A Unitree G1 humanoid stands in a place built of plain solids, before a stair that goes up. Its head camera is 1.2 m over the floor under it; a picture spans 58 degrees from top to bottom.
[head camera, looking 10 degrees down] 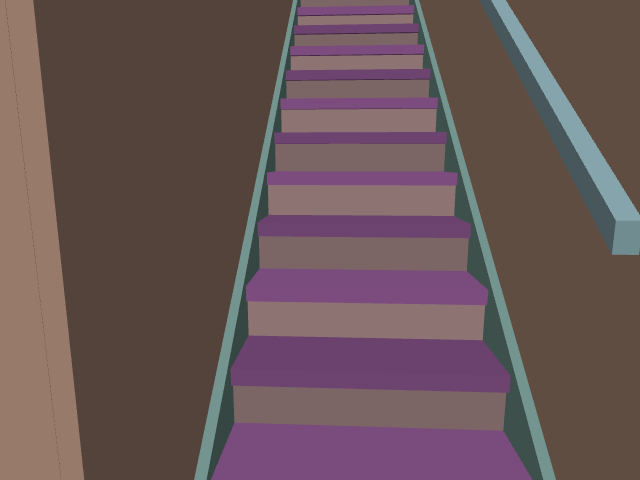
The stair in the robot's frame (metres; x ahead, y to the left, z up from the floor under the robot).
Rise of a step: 0.19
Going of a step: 0.24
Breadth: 0.84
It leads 3 degrees to the right of straight ahead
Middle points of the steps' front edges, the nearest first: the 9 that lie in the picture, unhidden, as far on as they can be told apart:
1.21 -0.15 0.58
1.45 -0.16 0.77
1.69 -0.17 0.97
1.93 -0.18 1.16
2.17 -0.19 1.35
2.41 -0.21 1.55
2.65 -0.22 1.74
2.89 -0.23 1.93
3.13 -0.24 2.13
